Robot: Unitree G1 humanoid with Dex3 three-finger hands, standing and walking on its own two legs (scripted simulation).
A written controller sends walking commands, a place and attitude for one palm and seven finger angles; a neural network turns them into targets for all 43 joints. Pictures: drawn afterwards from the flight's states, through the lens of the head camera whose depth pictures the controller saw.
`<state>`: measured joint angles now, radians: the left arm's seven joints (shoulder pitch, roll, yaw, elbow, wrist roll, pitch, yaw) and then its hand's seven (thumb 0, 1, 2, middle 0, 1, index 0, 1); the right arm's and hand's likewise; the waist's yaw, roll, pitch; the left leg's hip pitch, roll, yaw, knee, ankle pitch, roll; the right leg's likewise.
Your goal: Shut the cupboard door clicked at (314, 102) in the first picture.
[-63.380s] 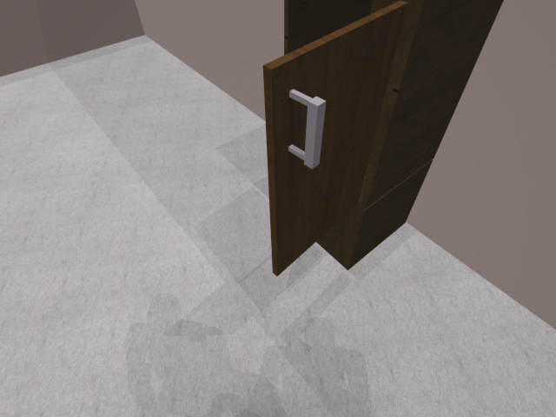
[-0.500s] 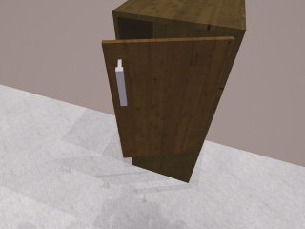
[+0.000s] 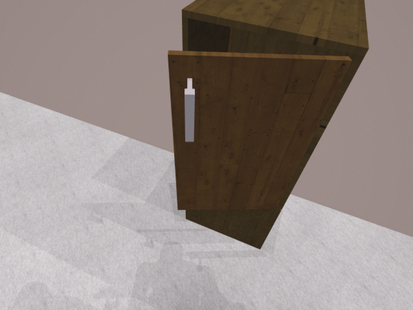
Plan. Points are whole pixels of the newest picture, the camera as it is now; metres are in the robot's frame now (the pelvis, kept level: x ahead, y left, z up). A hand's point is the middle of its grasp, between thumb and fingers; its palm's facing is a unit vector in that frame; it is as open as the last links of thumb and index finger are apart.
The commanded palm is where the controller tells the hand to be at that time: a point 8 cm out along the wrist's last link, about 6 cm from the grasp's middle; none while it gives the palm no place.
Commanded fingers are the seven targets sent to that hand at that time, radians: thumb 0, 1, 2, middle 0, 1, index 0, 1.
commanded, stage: look again from close up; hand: left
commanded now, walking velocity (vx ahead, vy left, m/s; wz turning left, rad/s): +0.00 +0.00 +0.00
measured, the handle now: (189, 111) +0.48 +0.09 +0.13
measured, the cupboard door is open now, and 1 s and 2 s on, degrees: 25 25 25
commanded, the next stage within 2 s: shuffle to correct the standing spot in 0.56 s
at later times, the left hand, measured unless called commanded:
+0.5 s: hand out of the picture +0.06 +0.15 -0.18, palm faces +0.01 -0.98 -0.20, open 7.4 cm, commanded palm none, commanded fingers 0.00 0.90 0.90 -0.20 -0.30 -0.20 -0.30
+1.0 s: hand out of the picture +0.05 +0.10 -0.18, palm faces +0.06 -0.98 -0.19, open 7.4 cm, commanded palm none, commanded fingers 0.00 0.90 0.90 -0.20 -0.30 -0.20 -0.30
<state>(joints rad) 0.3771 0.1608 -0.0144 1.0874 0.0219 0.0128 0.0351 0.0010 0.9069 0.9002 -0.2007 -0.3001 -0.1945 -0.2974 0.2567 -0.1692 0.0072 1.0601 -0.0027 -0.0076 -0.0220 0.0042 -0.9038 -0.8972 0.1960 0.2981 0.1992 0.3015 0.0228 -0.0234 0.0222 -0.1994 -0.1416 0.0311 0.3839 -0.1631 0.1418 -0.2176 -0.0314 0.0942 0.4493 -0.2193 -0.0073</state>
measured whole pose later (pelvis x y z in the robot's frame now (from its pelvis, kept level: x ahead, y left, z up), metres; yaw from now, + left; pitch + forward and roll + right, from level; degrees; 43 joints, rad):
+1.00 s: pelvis +0.06 -0.07 +0.00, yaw +3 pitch +0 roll +1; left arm 0.29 0.17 0.00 1.07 0.02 0.02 0.04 0.00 0.91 0.90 -0.20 -0.30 -0.19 -0.30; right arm 0.26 -0.14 0.01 1.12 -0.01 -0.02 -0.05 0.00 -0.90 -0.90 0.20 0.30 0.20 0.30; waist 0.00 -0.04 0.04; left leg -0.17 -0.09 -0.05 0.45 -0.28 0.05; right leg -0.17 0.02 0.01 0.51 -0.34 -0.03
